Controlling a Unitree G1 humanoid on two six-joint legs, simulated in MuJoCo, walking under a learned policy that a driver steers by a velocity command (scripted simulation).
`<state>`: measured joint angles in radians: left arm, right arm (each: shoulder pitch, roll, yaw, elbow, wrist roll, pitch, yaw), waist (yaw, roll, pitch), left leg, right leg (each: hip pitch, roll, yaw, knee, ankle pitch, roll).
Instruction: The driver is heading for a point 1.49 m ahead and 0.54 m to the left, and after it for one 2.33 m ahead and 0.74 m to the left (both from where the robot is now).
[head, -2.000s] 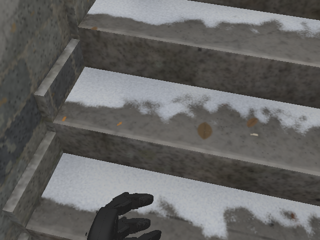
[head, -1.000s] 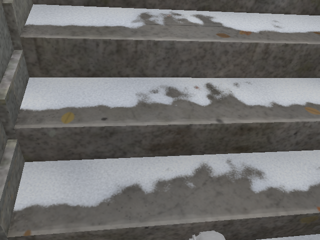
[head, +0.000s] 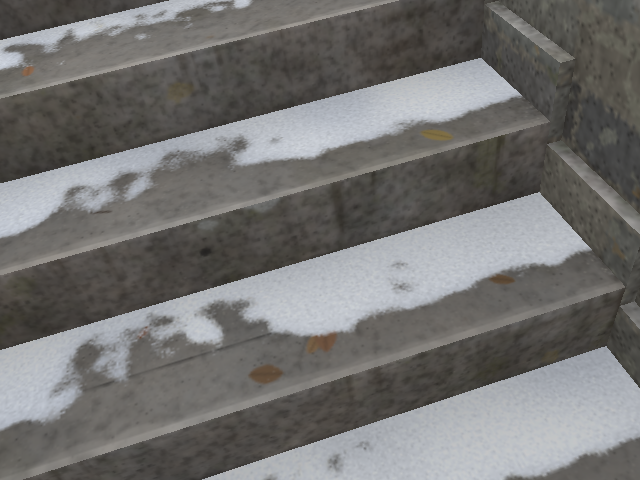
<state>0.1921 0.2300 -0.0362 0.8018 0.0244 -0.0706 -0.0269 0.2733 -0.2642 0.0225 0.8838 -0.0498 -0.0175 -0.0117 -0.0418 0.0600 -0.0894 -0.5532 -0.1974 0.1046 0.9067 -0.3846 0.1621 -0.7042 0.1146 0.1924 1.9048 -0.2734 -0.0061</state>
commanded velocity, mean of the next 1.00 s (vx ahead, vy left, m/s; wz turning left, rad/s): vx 0.03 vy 0.00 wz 0.53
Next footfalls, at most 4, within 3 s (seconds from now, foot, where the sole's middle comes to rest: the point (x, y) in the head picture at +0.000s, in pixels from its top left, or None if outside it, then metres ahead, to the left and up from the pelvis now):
0.26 right None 0.24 -0.20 -0.71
0.74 left None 0.12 -0.01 -0.71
1.08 right None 0.22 -0.24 -0.71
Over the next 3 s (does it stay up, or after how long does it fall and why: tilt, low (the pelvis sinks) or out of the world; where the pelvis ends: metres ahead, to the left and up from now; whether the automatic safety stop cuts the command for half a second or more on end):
stays up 0.16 -0.07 0.06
